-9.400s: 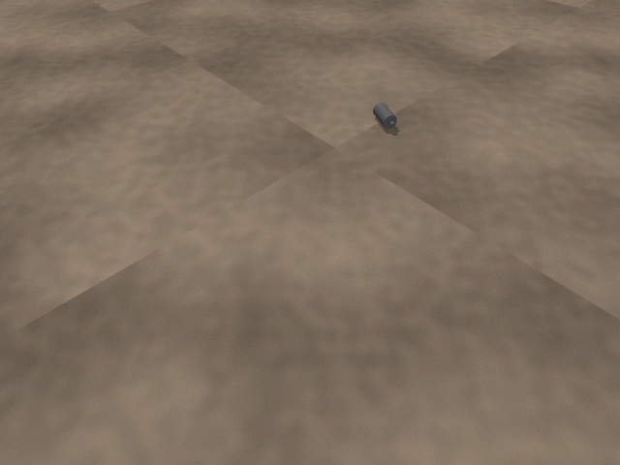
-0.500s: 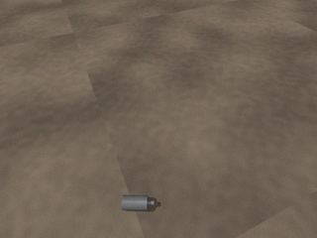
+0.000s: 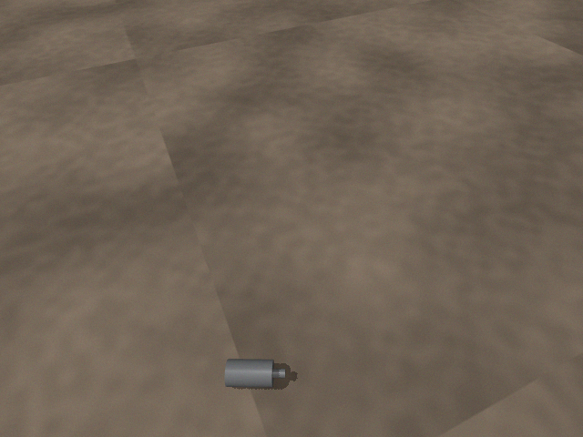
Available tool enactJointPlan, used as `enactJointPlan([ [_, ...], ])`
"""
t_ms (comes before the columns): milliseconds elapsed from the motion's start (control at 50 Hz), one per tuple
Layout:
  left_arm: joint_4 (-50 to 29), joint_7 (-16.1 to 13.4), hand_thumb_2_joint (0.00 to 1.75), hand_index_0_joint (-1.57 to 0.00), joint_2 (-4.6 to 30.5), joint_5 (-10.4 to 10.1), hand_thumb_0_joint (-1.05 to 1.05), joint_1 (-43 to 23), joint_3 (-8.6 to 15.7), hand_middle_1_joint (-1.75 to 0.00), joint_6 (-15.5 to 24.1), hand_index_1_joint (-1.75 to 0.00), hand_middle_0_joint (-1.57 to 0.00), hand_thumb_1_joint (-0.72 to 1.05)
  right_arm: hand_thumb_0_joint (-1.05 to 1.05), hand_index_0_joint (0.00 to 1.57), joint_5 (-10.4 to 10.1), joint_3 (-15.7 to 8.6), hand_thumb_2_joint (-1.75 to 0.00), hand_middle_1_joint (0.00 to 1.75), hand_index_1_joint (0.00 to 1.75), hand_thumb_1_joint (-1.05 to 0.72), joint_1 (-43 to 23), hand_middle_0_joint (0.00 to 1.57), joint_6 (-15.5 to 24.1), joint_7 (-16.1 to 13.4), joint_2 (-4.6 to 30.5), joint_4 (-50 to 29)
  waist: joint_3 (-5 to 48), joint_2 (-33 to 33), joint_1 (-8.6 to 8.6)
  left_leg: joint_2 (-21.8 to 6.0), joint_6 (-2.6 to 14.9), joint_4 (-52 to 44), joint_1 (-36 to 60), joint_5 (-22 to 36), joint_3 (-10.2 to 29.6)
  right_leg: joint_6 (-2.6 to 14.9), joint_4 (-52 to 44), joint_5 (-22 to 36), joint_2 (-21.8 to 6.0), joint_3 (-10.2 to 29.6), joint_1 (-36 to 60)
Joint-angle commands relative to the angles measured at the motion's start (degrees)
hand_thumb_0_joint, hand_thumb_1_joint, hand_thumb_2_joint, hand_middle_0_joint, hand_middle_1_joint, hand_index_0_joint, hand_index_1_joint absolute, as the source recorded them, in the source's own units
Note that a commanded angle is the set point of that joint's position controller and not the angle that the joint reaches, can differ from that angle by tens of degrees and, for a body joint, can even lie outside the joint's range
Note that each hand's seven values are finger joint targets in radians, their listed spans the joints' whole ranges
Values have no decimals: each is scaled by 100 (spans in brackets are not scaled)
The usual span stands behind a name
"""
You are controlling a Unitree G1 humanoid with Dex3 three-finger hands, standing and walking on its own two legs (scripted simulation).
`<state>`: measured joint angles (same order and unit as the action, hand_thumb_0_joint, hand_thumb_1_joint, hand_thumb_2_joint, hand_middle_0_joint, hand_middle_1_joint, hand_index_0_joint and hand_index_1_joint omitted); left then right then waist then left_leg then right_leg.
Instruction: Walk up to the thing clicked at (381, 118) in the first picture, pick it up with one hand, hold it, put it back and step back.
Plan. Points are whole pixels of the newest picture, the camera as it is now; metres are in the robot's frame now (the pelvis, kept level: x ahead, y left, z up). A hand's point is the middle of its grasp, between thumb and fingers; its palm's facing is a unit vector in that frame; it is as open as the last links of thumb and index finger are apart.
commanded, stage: stand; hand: left
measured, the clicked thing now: (256, 373) +0.47 +0.16 -0.74
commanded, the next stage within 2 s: walk up in 0.44 s
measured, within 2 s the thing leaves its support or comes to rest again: neither
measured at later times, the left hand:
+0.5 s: hand out of the picture +0.07 +0.26 -0.16, palm faces -0.02 -0.94 -0.35, open 7.3 cm
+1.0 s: hand out of the picture +0.13 +0.17 -0.16, palm faces +0.02 -0.93 -0.36, open 7.3 cm
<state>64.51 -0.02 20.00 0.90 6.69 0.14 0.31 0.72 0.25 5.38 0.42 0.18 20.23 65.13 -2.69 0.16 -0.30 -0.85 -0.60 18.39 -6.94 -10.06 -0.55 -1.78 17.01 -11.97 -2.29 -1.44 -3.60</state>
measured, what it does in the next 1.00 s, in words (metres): steps to the right: right foot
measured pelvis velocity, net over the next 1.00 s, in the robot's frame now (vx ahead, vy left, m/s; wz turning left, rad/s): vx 0.06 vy -0.08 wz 0.01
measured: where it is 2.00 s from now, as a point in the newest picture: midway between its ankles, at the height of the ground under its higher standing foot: outside the picture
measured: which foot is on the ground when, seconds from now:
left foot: down 0.00-0.72, up 0.74-1.00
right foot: down 0.00-0.50, up 0.52-0.68, down 0.70-1.00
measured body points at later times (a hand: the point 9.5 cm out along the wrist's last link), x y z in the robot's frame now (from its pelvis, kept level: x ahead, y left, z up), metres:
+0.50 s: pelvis +0.00 +0.00 +0.00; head +0.01 +0.00 +0.45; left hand +0.07 +0.30 -0.13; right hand +0.08 -0.31 -0.13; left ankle +0.00 +0.12 -0.75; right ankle -0.03 -0.14 -0.75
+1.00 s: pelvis +0.06 -0.08 -0.01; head +0.09 -0.09 +0.44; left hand +0.13 +0.22 -0.13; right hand +0.11 -0.40 -0.15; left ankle +0.07 +0.06 -0.73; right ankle +0.06 -0.19 -0.75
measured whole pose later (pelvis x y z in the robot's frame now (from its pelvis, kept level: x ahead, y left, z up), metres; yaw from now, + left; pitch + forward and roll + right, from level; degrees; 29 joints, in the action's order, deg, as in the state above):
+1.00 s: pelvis +0.06 -0.08 -0.01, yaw +0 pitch -2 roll +0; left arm 55.9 0.1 18.2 1.3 10.8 2.4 1.0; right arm 1.0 -1.9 12.8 -1.7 -0.2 22.3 58.2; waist -6.0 2.4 -1.0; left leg -0.7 0.5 41.3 -17.2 -26.0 3.4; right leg 1.2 27.8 -15.7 -0.3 -3.4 -9.7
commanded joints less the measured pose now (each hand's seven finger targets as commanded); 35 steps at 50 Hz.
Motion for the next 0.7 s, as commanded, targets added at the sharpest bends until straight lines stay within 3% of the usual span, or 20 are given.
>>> enactJointPlan([
  [0, -315, -66, 90, -20, 1241, -17, 0, -177, 220, -30, 119, -30, -20, 90, 0, 20, -11, -218, -90, 30, 30, -90, -157, 20, 143, -76, 1196, -332, 475, -27, 27, -704, 155, -204, 191, 1372, 519, 240, -157, 1156, -628, 404, -4],
  [60, -292, -62, 90, -20, 1211, -30, 0, -144, 213, -30, 113, -30, -20, 90, 0, 20, -23, -225, -90, 30, 30, -90, -215, 20, 148, -74, 1228, -334, 420, 22, -2, -692, 148, -226, 168, 1231, 534, 229, -194, 966, -621, 412, -31],
  [300, -335, -68, 90, -20, 1238, -25, 0, -120, 214, -30, 124, -30, -20, 90, 0, 20, -20, -234, -90, 30, 30, -90, -178, 20, 140, -71, 1202, -339, 468, -27, 15, -695, 154, -170, 292, 1395, 510, 258, -177, 1176, -629, 403, -57],
  [400, -315, -67, 90, -20, 1206, -23, 0, -94, 206, -30, 130, -30, -20, 90, 0, 20, -28, -239, -90, 30, 30, -90, -213, 20, 125, -71, 1212, -356, 352, -39, 5, -666, 150, -194, 212, 1140, 511, 236, -245, 996, -617, 412, -102],
  [420, -568, 50, 90, -20, 1512, 82, 0, -35, 506, -30, 57, -30, -20, 90, 0, 20, 12, -471, -90, 30, 30, -90, 342, 20, 206, -87, 1516, -453, 601, -391, 158, -601, 429, -40, 522, -169, 579, 408, 316, -272, -176, 140, -290],
  [460, -687, 117, 90, -20, 1248, 152, 0, -193, 498, -30, -46, -30, -20, 90, 0, 20, 67, -654, -90, 30, 30, -90, 928, 20, 238, -117, 1849, -326, 150, 334, 393, -1328, 925, -598, 1041, -1814, 1605, 387, 1403, -1560, 85, -125, -1819],
  [480, -786, 153, 90, -20, 1309, 183, 0, -201, 562, -30, -102, -30, -20, 90, 0, 20, 78, -737, -90, 30, 30, -90, 995, 20, 255, -142, 1972, -407, -110, 497, 452, -1871, 1275, -951, 795, -2208, 2214, 356, 2369, -1939, -10, 147, -2286],
  [500, -887, 175, 90, -20, 1343, 192, 0, -72, 599, -30, -133, -30, -20, 90, 0, 20, 114, -808, -90, 30, 30, -90, 886, 20, 290, -156, 2068, -545, -326, 463, 340, -2149, 1458, -1041, 512, -2316, 2436, 364, 2843, -1886, -177, 480, -2534],
  [520, -947, 202, 90, -20, 1364, 167, 0, -41, 641, -30, -130, -30, -20, 90, 0, 20, 135, -835, -90, 30, 30, -90, 723, 20, 320, -173, 2068, -678, -438, 490, 252, -2194, 1534, -998, 293, -2075, 2404, 394, 3086, -1795, -297, 667, -2564],
  [560, -1043, 272, 90, -20, 1308, 100, 0, 36, 650, -30, -98, -30, -20, 90, 0, 20, 168, -793, -90, 30, 30, -90, 505, 20, 372, -176, 1869, -881, -424, 620, 98, -1914, 1365, -723, 227, -1142, 1798, 415, 2827, -1674, -437, 825, -2409],
  [600, -1085, 318, 90, -20, 1238, 76, 0, 167, 649, -30, -61, -30, -20, 90, 0, 20, 192, -768, -90, 30, 30, -90, 428, 20, 361, -133, 1734, -1050, -289, 959, 74, -1619, 1201, -452, 114, -618, 1245, 362, 2259, -1442, -360, 557, -2008],
  [620, -1065, 318, 90, -20, 1184, 73, 0, 342, 636, -30, -45, -30, -20, 90, 0, 20, 183, -758, -90, 30, 30, -90, 260, 20, 334, -108, 1700, -1157, -167, 1108, -19, -1422, 1082, -217, 1, -255, 926, 343, 1883, -1195, -259, 402, -1595],
  [640, -959, 299, 90, -20, 1110, 86, 0, 564, 628, -30, -23, -30, -20, 90, 0, 20, 167, -712, -90, 30, 30, -90, 136, 20, 291, -77, 1571, -1239, -87, 1028, -137, -1193, 927, 71, -493, -76, 575, 303, 1451, -728, -98, 143, -891],
  [660, -802, 243, 90, -20, 1036, 84, 0, 954, 638, -30, 10, -30, -20, 90, 0, 20, 131, -663, -90, 30, 30, -90, -85, 20, 219, -59, 1434, -1325, 37, 917, -374, -953, 726, 603, -915, 99, 253, 257, 866, -15, 90, -95, -91],
  [680, -595, 163, 90, -20, 1186, 98, 0, 1337, 689, -30, 38, -30, -20, 90, 0, 20, 75, -573, -90, 30, 30, -90, -95, 20, 143, -57, 1129, -1365, 126, 281, -513, -585, 453, 1355, -1349, -471, 3, 128, 618, 401, 156, -7, 487],
])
